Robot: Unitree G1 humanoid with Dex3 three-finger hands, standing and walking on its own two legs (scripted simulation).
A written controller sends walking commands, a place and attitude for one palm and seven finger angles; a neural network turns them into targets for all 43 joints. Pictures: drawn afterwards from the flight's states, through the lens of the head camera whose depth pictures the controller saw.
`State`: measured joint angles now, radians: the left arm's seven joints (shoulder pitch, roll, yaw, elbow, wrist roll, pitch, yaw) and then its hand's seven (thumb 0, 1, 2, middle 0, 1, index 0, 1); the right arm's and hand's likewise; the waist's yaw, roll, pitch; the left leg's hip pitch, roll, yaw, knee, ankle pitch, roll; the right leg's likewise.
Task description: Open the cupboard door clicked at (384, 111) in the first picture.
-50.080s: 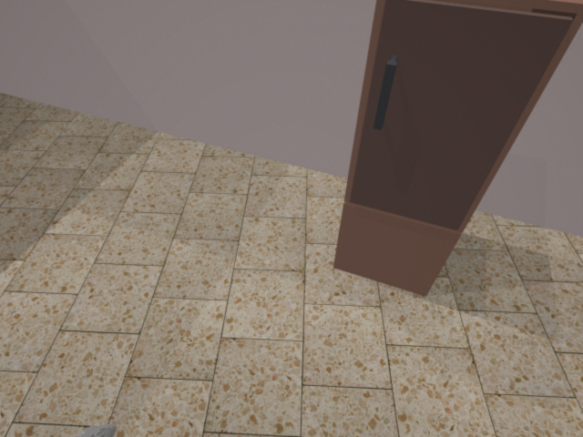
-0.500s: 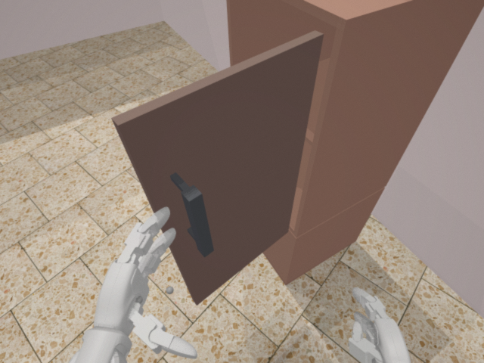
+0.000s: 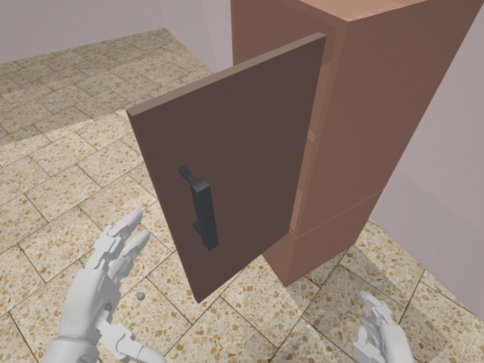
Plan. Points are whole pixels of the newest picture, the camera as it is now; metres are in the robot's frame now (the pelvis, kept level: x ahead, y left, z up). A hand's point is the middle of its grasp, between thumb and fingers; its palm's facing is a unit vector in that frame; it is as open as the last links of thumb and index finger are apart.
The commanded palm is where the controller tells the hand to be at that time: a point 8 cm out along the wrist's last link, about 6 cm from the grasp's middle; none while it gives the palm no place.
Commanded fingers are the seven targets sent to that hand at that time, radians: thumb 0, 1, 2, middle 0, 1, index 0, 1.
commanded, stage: draw the hand back to the body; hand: left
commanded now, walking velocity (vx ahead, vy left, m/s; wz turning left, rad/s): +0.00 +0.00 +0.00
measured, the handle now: (198, 210) +0.33 +0.10 +0.10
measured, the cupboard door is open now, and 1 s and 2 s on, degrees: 99 99 99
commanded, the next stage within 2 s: step back with the hand held close in 1.42 s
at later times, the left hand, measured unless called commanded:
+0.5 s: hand (77, 282) +0.19 +0.21 +0.14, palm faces +0.21 -0.93 -0.29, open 15.3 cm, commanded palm +0.15 +0.26 +0.16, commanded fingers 0.00 -0.01 0.51 -0.17 -0.30 -0.17 -0.30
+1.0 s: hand (19, 246) +0.21 +0.26 +0.19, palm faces +0.42 -0.81 -0.41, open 9.6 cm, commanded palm +0.16 +0.31 +0.21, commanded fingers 0.00 0.87 0.88 -0.20 -0.30 -0.20 -0.30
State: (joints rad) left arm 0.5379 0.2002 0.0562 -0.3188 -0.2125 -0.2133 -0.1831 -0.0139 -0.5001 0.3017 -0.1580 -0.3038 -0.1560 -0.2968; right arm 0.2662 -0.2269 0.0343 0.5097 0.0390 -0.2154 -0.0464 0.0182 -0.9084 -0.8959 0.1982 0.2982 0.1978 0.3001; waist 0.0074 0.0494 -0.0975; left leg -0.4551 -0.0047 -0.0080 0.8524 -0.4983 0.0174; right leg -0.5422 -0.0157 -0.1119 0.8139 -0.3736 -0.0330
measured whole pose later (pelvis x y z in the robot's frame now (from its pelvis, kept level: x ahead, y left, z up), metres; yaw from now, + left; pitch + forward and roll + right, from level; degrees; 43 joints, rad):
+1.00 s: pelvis +0.02 +0.01 +0.04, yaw -1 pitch -4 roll -1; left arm 0.49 0.32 0.30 -0.41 -0.04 -0.09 0.11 0.00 0.53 0.74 -0.20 -0.30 -0.20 -0.30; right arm 0.19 -0.23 0.02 0.64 -0.01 -0.14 -0.06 0.02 -0.91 -0.90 0.20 0.30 0.20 0.30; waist 0.07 0.07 0.02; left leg -0.02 -0.02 0.01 0.40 -0.32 0.03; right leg -0.12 -0.01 -0.09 0.40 -0.21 -0.01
